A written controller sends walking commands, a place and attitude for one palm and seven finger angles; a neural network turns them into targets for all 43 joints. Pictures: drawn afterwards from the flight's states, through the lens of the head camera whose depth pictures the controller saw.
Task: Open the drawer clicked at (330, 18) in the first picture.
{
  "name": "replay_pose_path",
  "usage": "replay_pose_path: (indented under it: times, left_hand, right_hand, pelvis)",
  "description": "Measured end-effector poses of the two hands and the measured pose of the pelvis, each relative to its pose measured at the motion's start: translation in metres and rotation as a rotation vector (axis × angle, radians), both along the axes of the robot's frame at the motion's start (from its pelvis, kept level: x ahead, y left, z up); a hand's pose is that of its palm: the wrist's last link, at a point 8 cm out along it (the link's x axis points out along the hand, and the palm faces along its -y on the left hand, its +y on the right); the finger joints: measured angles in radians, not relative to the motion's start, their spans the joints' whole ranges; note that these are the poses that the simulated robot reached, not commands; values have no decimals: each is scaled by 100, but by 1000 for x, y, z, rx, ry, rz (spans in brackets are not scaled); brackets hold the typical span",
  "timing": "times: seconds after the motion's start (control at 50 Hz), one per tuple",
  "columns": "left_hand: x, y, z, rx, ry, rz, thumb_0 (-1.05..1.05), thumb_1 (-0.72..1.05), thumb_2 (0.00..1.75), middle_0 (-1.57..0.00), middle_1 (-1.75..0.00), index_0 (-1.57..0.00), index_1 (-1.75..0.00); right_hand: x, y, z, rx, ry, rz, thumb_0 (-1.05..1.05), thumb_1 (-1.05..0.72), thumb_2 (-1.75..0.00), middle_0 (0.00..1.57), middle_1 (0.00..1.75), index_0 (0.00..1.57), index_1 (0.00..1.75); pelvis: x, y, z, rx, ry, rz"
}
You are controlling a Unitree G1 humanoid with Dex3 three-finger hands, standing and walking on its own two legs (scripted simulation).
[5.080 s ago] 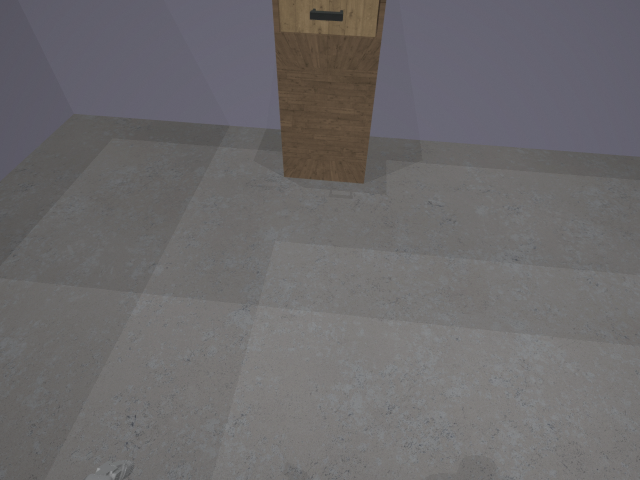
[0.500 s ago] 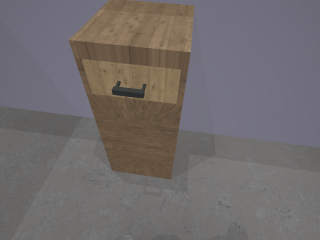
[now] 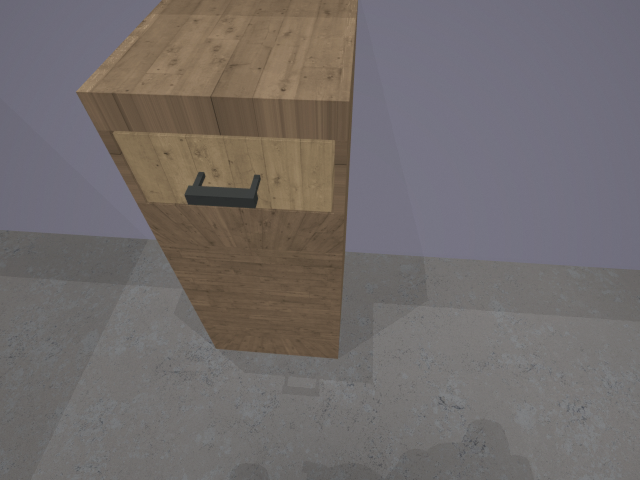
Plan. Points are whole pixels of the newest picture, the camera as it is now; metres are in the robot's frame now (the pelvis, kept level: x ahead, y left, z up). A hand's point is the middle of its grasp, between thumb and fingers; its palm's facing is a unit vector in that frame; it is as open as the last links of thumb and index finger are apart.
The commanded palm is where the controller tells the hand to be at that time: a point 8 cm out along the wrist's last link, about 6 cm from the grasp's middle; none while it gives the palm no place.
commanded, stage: come to a stop and stand still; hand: left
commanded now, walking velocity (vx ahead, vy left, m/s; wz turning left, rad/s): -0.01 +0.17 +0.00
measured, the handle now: (225, 187) +0.55 +0.20 +0.02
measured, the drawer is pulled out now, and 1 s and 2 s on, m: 0.00 0.00 0.00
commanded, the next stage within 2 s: look again from close up in 1.28 s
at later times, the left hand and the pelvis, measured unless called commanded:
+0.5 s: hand out of the picture -0.03 +0.18 -0.15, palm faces +0.13 -0.96 -0.26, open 7.3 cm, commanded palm none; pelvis -0.04 -0.01 +0.01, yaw +2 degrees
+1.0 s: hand out of the picture +0.00 +0.17 -0.17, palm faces +0.08 -0.97 -0.22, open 7.3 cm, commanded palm none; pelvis +0.00 +0.00 +0.01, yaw +3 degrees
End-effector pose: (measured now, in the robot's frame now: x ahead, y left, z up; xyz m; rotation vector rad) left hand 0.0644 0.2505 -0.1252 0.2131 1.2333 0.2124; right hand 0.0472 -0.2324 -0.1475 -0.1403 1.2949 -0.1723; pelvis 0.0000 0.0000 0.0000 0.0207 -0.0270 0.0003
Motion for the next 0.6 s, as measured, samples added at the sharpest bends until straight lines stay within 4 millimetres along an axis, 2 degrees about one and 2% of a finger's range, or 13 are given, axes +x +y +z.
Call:
replay_pose_path:
  times: [0.08,0.18,0.26,0.34,0.44,0.52,0.6]
  left_hand:
    - [1,-21,9,30,-27,-27,0,91,90,-19,-30,-20,-30]
    - [-11,-43,20,18,-27,-10,0,91,90,-20,-30,-20,-30]
    - [-24,-51,22,4,-31,24,0,91,90,-20,-30,-21,-30]
    - [-46,-48,22,2,-11,59,0,92,90,-20,-30,-21,-30]
    - [-85,-35,16,-14,62,98,0,91,90,-20,-30,-21,-30]
    - [-116,-19,4,-38,132,124,1,91,90,-20,-30,-21,-30]
    - [-133,-4,-13,-75,187,130,1,91,90,-20,-30,-21,-30]
  right_hand:
    - [-14,-21,-13,35,24,-26,0,-92,-90,20,30,21,30]
    - [-33,-35,-10,54,69,-20,0,-91,-90,20,30,20,30]
    - [-49,-42,-5,51,110,6,0,-91,-90,20,30,20,30]
    - [-56,-46,1,34,137,38,0,-91,-90,20,30,20,30]
    - [-51,-40,8,7,114,70,0,-91,-90,20,30,20,30]
    - [-43,-23,15,-19,57,86,0,-91,-90,20,30,20,30]
    - [-50,0,17,-40,28,79,0,-91,-90,20,30,20,30]
  pelvis:
    - [-5,-17,-2,7,-7,8]
    - [-11,-29,7,24,4,15]
    - [-17,-35,11,31,17,30]
    - [-24,-34,13,35,29,40]
    - [-32,-24,15,29,38,41]
    - [-37,-9,12,9,38,36]
    - [-38,7,6,-21,32,39]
